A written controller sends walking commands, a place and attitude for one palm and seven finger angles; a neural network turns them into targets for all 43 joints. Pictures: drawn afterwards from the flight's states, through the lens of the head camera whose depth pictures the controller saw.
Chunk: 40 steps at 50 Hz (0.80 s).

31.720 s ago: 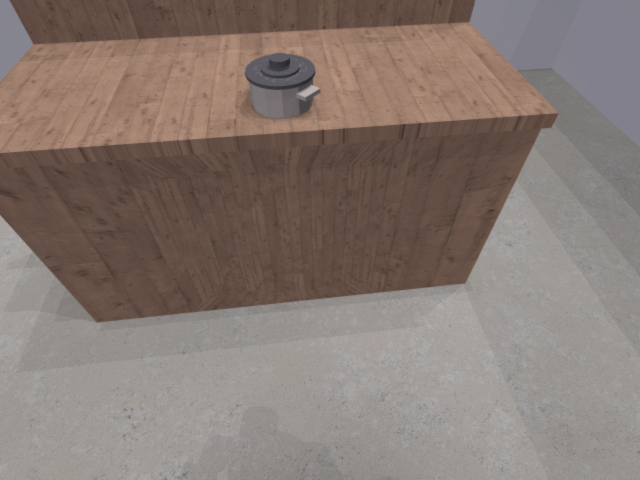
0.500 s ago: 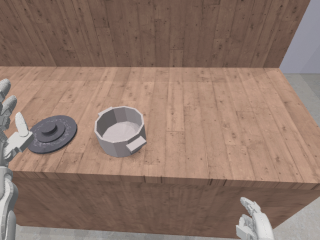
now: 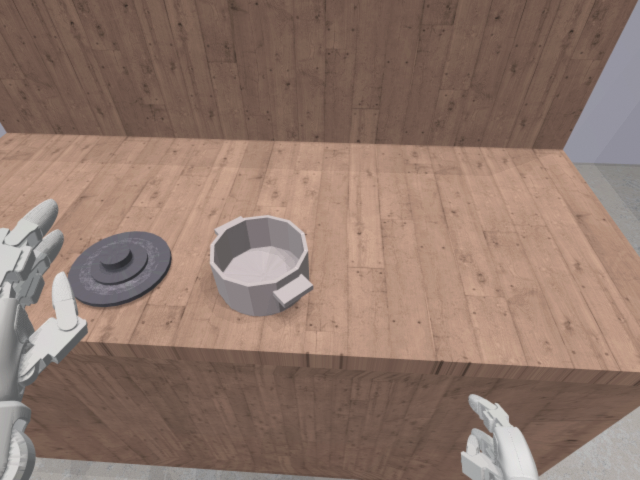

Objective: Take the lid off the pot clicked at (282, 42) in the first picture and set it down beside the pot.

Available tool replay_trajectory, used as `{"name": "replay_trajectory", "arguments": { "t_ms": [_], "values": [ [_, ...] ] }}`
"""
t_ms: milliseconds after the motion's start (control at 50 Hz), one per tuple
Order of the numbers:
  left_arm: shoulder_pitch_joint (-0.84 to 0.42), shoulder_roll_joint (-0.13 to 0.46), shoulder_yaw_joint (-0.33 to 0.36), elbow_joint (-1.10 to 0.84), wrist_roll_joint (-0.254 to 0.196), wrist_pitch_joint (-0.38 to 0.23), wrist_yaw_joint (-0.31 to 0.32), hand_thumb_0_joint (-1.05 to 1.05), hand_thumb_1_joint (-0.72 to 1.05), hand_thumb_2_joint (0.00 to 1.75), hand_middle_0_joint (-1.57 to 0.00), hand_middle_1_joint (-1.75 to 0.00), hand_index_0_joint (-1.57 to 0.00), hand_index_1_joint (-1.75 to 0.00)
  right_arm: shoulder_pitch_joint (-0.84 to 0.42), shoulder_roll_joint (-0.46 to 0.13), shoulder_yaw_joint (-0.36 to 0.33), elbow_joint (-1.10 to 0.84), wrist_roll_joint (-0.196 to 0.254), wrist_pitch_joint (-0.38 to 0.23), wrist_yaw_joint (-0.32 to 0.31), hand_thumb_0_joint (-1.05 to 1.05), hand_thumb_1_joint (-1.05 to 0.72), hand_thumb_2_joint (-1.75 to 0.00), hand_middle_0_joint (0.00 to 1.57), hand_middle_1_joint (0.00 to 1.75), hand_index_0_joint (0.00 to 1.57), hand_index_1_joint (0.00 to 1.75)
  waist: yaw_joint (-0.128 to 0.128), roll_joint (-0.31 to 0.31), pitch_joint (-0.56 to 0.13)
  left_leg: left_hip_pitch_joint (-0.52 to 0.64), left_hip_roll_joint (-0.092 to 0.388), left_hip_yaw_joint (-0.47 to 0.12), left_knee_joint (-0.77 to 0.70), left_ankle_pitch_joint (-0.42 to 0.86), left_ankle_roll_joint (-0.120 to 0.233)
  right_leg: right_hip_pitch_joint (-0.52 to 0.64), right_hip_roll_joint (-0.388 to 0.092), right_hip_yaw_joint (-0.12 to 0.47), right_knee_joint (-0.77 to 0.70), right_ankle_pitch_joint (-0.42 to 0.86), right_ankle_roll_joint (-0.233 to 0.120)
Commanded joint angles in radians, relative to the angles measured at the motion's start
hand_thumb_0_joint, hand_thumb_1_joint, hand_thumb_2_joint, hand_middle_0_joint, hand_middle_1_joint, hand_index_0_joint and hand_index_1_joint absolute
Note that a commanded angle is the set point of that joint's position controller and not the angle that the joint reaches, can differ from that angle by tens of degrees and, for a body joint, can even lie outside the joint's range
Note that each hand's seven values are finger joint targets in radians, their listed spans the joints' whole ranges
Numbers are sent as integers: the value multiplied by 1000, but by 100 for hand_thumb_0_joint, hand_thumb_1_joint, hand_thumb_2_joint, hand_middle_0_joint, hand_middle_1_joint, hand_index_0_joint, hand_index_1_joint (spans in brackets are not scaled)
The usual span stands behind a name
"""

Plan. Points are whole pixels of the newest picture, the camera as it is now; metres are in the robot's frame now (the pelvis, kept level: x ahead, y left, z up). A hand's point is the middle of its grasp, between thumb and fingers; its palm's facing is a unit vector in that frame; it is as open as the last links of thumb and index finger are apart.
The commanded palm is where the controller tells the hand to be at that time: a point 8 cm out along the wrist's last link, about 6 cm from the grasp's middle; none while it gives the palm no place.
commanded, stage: draw the hand back to the body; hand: left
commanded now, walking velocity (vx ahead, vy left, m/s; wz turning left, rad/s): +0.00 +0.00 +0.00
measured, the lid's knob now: (115, 256) +0.42 +0.39 +0.01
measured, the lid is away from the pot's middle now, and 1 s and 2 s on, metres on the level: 0.24 0.24 0.24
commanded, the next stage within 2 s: step back with the hand held close in 0.16 s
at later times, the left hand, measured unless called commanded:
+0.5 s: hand (63, 334) +0.18 +0.25 +0.18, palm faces +0.35 -0.85 -0.40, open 7.4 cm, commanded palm +0.11 +0.30 +0.20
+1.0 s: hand (18, 398) +0.13 +0.26 +0.18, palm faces +0.35 -0.84 -0.42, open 7.4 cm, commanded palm +0.06 +0.31 +0.20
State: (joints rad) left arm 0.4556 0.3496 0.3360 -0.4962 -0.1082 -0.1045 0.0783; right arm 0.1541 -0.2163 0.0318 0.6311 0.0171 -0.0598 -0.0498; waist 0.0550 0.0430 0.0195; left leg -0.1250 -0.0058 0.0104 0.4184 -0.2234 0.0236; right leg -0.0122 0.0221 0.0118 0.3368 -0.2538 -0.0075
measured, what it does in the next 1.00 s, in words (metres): shifts its weight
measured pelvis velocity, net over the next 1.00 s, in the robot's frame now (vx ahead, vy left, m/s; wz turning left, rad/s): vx -0.07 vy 0.03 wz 0.01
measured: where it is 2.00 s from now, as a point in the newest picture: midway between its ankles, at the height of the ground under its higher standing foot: outside the picture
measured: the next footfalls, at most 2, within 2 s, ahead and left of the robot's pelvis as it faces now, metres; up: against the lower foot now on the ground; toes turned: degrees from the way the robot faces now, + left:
left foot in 1.88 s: -0.12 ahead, +0.16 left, +0.00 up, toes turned +0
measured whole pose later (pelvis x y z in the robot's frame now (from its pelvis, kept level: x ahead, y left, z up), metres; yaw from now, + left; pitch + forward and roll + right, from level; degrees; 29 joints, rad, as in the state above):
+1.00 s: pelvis -0.07 +0.03 -0.02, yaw +0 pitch +1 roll -4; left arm 0.59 0.40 0.42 -0.70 -0.07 -0.24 0.12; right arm 0.24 -0.20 0.00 0.54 0.03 -0.08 -0.04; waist -0.02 0.01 0.03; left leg -0.46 0.00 0.01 0.69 -0.26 0.05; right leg -0.33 0.00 -0.05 0.58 -0.26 0.03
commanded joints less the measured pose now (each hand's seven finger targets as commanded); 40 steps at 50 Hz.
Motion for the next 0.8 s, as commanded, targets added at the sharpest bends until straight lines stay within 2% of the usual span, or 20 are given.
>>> {"name": "replay_trajectory", "arguments": {
  "t_ms": [0, 80, 120, 180, 240, 260, 280, 300, 320, 360, 440, 460, 520, 560, 580, 600, 640, 700, 760, 780],
  "values": [
    [-36, 178, 108, -236, 3, -61, 22, 0, 90, 90, -20, -30, -20, -30, -148, -103, -36, -169, -4, -54, -13, 0, -90, -90, 20, 30, 20, 30, 2, 20, -79, 111, 37, -23, -42, 186, 7, -123, -13, -34, -48, 208, -31],
    [-77, 172, 96, -256, 10, -64, 27, 0, 90, 90, -20, -30, -20, -30, -153, -103, -35, -168, -6, -54, -19, 0, -90, -90, 20, 30, 20, 30, -3, 47, -64, 108, 35, -27, -43, 153, 8, -142, -12, -30, -57, 175, -33],
    [-39, 147, 78, -217, 8, -55, 24, 0, 90, 90, -20, -30, -20, -30, -148, -103, -33, -167, -6, -52, -18, 0, -90, -90, 20, 30, 20, 30, -3, 12, -50, 106, 38, -33, -47, 150, 6, -147, -11, -35, -56, 165, -32],
    [-69, 169, 88, -267, 12, -62, 29, 0, 90, 90, -20, -30, -20, -30, -157, -105, -34, -173, -7, -58, -19, 0, -90, -90, 20, 30, 20, 30, 1, 41, -65, 96, 35, -39, -51, 116, 7, -141, -11, -30, -57, 135, -34],
    [-57, 165, 88, -247, 10, -55, 28, 0, 90, 90, -20, -30, -20, -30, -154, -101, -33, -173, -5, -54, -19, 0, -90, -90, 20, 30, 20, 30, 1, 21, -51, 94, 38, -38, -56, 103, 6, -144, -13, -30, -63, 122, -33],
    [-236, 340, 271, -338, -5, -116, 40, 0, 90, 90, -20, -30, -20, -30, -126, -114, -19, -234, 9, -33, -16, 0, -90, -90, 20, 30, 20, 30, -21, 80, 48, 17, 51, -60, -43, -3, 31, -206, -56, 48, -85, 146, -30],
    [-232, 324, 259, -316, 12, -142, 36, 0, 90, 90, -20, -30, -20, -30, -131, -110, -30, -203, -1, -36, -15, 0, -90, -90, 20, 30, 20, 30, -15, -19, 20, -21, 40, -74, -15, -12, 39, -196, -69, 83, -92, 180, -28],
    [-124, 260, 221, -232, 10, -142, 28, 0, 90, 90, -20, -30, -20, -30, -113, -109, -43, -193, 1, -37, -9, 0, -90, -90, 20, 30, 20, 30, -23, -126, 10, -2, 41, -76, 31, 29, 40, -211, -94, 113, -92, 230, -30],
    [-56, 202, 169, -198, 14, -137, 15, 0, 90, 90, -20, -30, -20, -30, -103, -112, -50, -195, 0, -34, 1, 0, -90, -90, 20, 30, 20, 30, -32, -141, -13, 14, 43, -69, 73, 67, 41, -222, -119, 131, -85, 287, -30],
    [-13, 164, 128, -245, 18, -142, 1, 0, 90, 90, -20, -30, -20, -30, -102, -115, -59, -211, 6, -30, 12, 0, -90, -90, 20, 30, 20, 30, -41, -60, -79, 32, 59, -55, 86, 134, 42, -201, -142, 126, -37, 373, -25],
    [89, 195, 160, -296, 20, -146, -1, 0, 90, 90, -20, -30, -20, -30, -72, -128, -74, -244, 13, -9, 12, 0, -90, -90, 20, 30, 20, 30, -34, -21, -140, -9, 105, -85, 58, 247, 52, -178, -116, 60, 56, 367, -2],
    [93, 234, 192, -348, 20, -152, 5, 0, 90, 90, -20, -30, -20, -30, -78, -134, -72, -253, 14, -8, 12, 0, -90, -90, 20, 30, 20, 30, -34, 16, -156, -19, 117, -103, 43, 277, 57, -166, -105, 54, 81, 347, -1],
    [150, 233, 211, -400, 18, -158, 9, 0, 90, 90, -20, -30, -20, -30, -61, -128, -79, -276, 18, -2, 10, 0, -90, -90, 20, 30, 20, 30, -31, 51, -187, -53, 153, -142, 22, 353, 67, -165, -70, 15, 154, 267, 13],
    [156, 270, 246, -461, 17, -162, 19, 0, 90, 90, -20, -30, -20, -30, -59, -134, -82, -288, 18, -11, 9, 0, -90, -90, 20, 30, 20, 30, -30, 107, -206, -58, 183, -173, -5, 370, 76, -187, -52, 5, 212, 123, 19],
    [183, 245, 237, -442, 14, -161, 20, 0, 90, 90, -20, -30, -20, -30, -51, -121, -83, -281, 14, -16, 7, 0, -90, -90, 20, 30, 20, 30, -29, 126, -193, -69, 195, -178, -16, 365, 82, -213, -44, -6, 236, 33, 22],
    [183, 239, 232, -451, 15, -159, 23, 0, 90, 90, -20, -30, -20, -30, -41, -123, -84, -282, 12, -24, 9, 0, -90, -90, 20, 30, 20, 30, -33, 166, -182, -82, 210, -183, -29, 343, 83, -227, -43, -10, 249, -43, 22],
    [179, 236, 238, -451, 19, -160, 30, 0, 90, 90, -20, -30, -20, -30, -20, -126, -87, -270, 7, -43, 9, 0, -90, -90, 20, 30, 20, 30, -36, 168, -166, -123, 223, -189, -26, 295, 85, -220, -47, -13, 245, -82, 20],
    [169, 225, 232, -419, 23, -159, 34, 0, 90, 90, -20, -30, -20, -30, -7, -131, -90, -266, 13, -60, 6, 0, -90, -90, 20, 30, 20, 30, -46, 88, -152, -178, 213, -179, 0, 150, 74, -197, -59, -17, 205, -32, 17],
    [143, 233, 240, -393, 26, -160, 38, 0, 90, 90, -20, -30, -20, -30, -8, -136, -90, -274, 20, -68, 2, 0, -90, -90, 20, 30, 20, 30, -56, 27, -124, -296, 169, -163, 7, -159, 54, -171, -84, 1, 190, 25, 1],
    [148, 204, 217, -363, 27, -162, 39, 0, 90, 90, -20, -30, -20, -30, -1, -131, -87, -274, 23, -67, -1, 0, -90, -90, 20, 30, 20, 30, -62, 1, -97, -322, 147, -151, 26, -251, 49, -202, -92, 9, 169, 21, -5]
  ]
}}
